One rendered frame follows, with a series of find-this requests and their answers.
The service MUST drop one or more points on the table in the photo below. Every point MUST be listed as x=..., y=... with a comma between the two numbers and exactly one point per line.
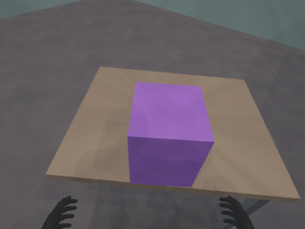
x=243, y=162

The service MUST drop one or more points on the robot left hand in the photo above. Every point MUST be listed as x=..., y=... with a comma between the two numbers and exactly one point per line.
x=53, y=219

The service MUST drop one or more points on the carton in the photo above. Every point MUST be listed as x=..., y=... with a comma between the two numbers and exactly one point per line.
x=169, y=136

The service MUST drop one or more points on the robot right hand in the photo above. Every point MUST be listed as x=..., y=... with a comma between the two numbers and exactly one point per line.
x=242, y=220

